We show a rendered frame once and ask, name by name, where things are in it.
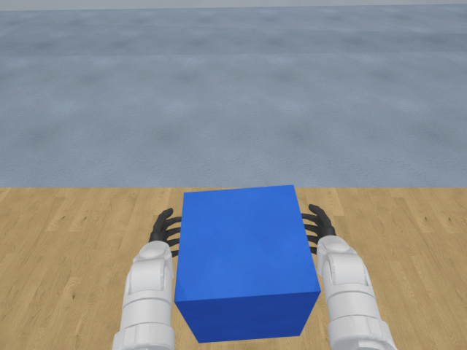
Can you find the robot right forearm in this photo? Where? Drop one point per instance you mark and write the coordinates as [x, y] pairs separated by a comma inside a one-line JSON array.
[[355, 322]]

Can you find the robot left hand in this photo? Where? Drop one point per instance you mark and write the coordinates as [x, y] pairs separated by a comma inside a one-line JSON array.
[[160, 233]]

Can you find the carton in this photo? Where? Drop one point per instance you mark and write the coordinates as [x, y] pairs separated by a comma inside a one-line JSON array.
[[245, 269]]

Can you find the robot right hand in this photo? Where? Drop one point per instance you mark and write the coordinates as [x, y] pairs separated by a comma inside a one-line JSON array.
[[323, 228]]

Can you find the robot left forearm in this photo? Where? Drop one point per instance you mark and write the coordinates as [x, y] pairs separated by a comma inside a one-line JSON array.
[[146, 312]]

